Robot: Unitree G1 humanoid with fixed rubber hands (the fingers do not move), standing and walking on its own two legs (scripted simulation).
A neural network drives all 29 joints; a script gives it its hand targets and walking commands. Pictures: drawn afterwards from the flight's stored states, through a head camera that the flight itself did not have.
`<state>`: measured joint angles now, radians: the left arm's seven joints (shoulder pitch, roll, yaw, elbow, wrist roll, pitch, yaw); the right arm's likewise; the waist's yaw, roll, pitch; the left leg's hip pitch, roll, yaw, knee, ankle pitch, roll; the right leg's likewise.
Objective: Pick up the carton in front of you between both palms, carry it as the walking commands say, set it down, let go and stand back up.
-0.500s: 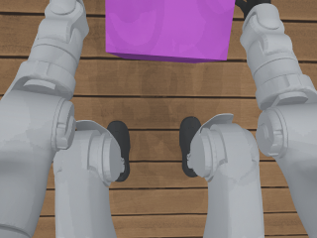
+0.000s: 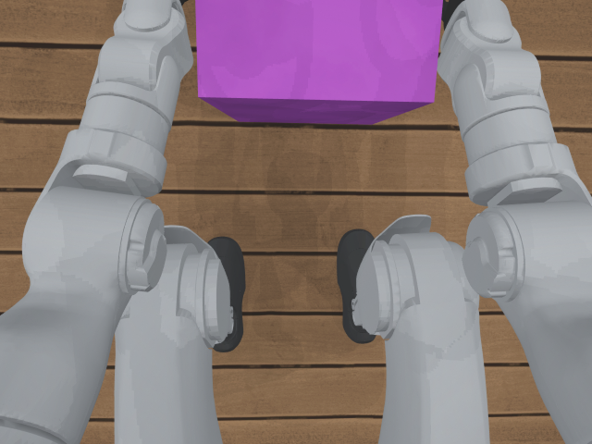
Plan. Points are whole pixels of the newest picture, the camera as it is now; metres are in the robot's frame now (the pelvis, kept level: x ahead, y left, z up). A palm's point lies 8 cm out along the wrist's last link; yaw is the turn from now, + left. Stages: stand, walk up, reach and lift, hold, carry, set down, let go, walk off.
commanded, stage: reach and lift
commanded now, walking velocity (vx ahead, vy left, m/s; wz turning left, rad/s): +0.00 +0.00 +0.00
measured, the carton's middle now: (311, 27) +0.54 -0.03 -0.21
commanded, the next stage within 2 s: none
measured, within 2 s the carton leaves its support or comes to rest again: neither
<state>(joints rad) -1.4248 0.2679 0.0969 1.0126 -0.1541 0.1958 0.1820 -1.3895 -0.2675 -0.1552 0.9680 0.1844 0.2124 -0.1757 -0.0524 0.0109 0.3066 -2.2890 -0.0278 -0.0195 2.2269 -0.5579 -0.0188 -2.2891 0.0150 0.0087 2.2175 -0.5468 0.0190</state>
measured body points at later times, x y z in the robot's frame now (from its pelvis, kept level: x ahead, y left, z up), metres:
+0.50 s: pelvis +0.00 +0.01 +0.12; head +0.26 +0.00 +0.49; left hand +0.53 +0.11 +0.06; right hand +0.49 -0.19 +0.06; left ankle +0.12 +0.12 -0.32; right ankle +0.12 -0.12 -0.32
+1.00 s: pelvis +0.04 +0.00 +0.26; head +0.21 -0.01 +0.68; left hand +0.48 +0.13 +0.22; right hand +0.46 -0.18 +0.22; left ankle +0.11 +0.12 -0.32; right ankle +0.12 -0.12 -0.32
